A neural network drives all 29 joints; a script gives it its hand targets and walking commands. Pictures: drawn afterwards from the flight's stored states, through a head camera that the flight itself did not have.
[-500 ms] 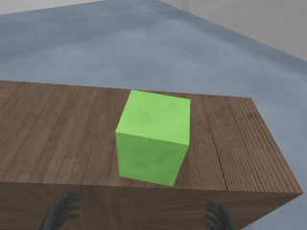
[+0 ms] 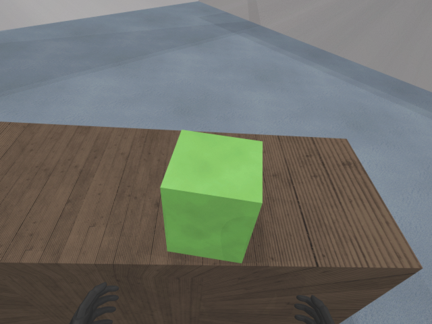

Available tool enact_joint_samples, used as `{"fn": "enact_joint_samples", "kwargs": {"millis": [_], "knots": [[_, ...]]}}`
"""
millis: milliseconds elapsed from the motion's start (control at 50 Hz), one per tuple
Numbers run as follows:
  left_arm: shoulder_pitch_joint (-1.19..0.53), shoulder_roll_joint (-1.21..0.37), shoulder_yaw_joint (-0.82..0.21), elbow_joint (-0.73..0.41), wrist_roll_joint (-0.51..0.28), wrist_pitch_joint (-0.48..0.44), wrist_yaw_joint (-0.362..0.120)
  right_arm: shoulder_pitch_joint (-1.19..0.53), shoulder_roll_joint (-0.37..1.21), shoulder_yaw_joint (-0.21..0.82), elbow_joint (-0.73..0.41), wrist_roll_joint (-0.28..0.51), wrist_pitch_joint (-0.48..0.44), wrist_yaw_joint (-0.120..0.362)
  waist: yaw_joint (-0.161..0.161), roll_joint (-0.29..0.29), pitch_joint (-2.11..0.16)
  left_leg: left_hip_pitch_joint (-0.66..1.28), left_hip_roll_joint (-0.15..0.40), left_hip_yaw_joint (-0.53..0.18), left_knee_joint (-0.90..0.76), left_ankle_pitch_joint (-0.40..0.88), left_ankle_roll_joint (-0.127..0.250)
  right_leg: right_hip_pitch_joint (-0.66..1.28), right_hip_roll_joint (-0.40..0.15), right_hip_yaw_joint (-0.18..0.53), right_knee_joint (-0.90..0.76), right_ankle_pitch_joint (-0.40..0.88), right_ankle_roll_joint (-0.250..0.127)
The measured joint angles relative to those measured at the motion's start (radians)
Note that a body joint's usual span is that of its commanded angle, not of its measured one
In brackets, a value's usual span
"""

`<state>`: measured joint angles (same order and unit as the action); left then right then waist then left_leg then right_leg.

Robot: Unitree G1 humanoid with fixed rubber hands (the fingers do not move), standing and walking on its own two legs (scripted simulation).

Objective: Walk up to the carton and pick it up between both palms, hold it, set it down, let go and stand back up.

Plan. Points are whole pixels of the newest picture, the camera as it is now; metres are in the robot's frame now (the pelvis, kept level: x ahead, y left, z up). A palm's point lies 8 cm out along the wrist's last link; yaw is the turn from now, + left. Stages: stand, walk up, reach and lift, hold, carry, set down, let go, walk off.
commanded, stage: set down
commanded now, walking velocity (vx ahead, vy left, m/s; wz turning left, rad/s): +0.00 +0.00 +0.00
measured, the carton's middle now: (212, 198) +0.41 +0.02 -0.01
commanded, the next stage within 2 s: let go in 0.58 s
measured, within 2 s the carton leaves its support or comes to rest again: neither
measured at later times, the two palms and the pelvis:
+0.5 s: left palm out of the picture +0.14 +0.23 -0.08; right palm out of the picture +0.14 -0.22 -0.08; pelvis -0.01 -0.02 +0.00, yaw +1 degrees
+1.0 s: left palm out of the picture +0.16 +0.21 -0.09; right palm out of the picture +0.16 -0.25 -0.09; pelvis +0.01 -0.03 +0.00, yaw +1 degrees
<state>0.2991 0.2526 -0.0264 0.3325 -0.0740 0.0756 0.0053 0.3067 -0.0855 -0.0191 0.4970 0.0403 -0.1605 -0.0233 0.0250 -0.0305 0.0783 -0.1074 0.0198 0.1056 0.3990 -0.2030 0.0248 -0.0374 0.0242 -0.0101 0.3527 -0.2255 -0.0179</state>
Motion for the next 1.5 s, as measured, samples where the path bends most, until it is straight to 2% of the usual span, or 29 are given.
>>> {"fn": "enact_joint_samples", "kwargs": {"millis": [480,680,1100,1160,1260,1500], "knots": [[-0.083,0.014,0.008,0.129,0.019,0.070,0.017,-0.075,-0.018,-0.019,0.143,-0.057,0.041,0.029,0.001,-0.009,-0.008,-0.042,0.002,-0.016,0.006,0.018,-0.017,-0.064,0.002,-0.016,0.064,-0.021,-0.020],[-0.090,-0.008,0.016,0.150,0.031,0.072,0.021,-0.106,-0.035,-0.022,0.198,-0.059,0.015,0.040,0.005,-0.004,-0.002,-0.063,0.008,-0.017,0.008,0.014,-0.025,-0.089,0.008,-0.017,0.074,-0.030,-0.027],[-0.095,-0.024,0.048,0.187,0.075,0.026,0.005,-0.128,-0.080,0.002,0.283,-0.019,-0.061,0.046,-0.010,-0.016,-0.024,-0.068,0.017,-0.027,-0.008,0.002,-0.040,-0.085,0.019,-0.026,0.043,-0.037,-0.037],[-0.094,-0.018,0.044,0.254,0.095,-0.022,-0.005,-0.134,-0.111,0.010,0.310,-0.068,0.008,0.037,-0.016,-0.001,-0.055,-0.097,0.023,-0.033,0.037,-0.021,-0.036,-0.099,0.023,-0.031,0.061,-0.049,-0.038],[-0.079,0.014,0.056,0.388,0.107,-0.067,-0.015,-0.121,-0.171,-0.007,0.381,-0.071,0.108,0.024,-0.025,0.024,-0.104,-0.104,0.024,-0.042,0.096,-0.066,-0.030,-0.090,0.023,-0.039,0.089,-0.079,-0.032],[-0.062,0.072,0.067,0.601,0.098,-0.092,-0.009,-0.088,-0.246,-0.012,0.515,-0.065,0.138,0.024,-0.028,0.044,-0.107,-0.033,0.001,-0.037,0.053,-0.056,-0.011,-0.017,0.003,-0.034,0.045,-0.066,-0.013]]}}
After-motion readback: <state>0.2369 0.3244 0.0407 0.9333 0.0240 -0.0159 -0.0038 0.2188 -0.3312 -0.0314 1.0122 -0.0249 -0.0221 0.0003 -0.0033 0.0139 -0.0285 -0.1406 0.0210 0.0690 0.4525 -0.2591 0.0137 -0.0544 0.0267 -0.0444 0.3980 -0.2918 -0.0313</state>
